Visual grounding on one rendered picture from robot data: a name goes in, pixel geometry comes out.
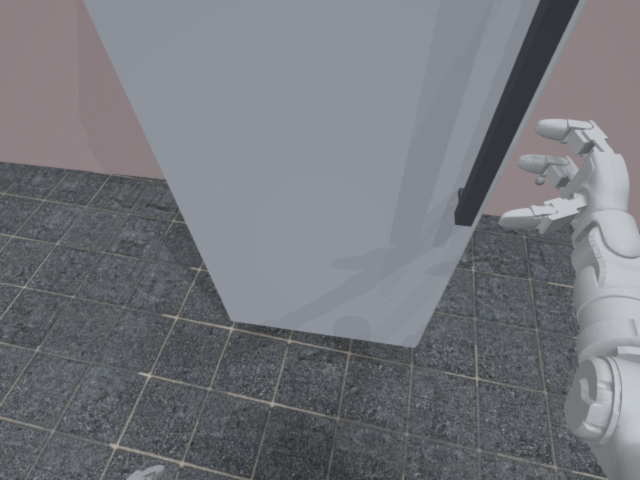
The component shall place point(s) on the right robot forearm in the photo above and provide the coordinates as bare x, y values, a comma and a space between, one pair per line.
606, 291

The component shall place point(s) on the handle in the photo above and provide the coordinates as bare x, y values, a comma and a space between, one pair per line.
544, 34

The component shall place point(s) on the fridge door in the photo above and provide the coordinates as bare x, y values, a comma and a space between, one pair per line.
315, 148

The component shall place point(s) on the right robot hand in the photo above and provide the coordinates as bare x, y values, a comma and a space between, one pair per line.
602, 181

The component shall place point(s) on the robot right upper arm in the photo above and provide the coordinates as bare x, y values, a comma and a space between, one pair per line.
603, 408

